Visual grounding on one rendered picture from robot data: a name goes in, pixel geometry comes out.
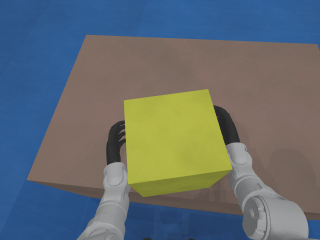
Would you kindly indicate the left robot hand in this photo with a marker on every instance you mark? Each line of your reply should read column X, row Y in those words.
column 113, row 145

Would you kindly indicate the right robot forearm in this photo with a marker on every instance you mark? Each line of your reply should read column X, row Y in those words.
column 242, row 178

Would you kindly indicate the robot right upper arm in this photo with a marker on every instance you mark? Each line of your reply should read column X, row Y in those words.
column 267, row 218

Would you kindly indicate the right robot hand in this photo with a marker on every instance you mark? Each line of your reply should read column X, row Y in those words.
column 227, row 126

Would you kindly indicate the carton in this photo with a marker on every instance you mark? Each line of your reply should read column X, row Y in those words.
column 174, row 143

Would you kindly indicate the left robot forearm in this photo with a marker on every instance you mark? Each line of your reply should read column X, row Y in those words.
column 112, row 211

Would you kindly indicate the pedestal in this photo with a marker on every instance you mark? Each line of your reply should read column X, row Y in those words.
column 271, row 91

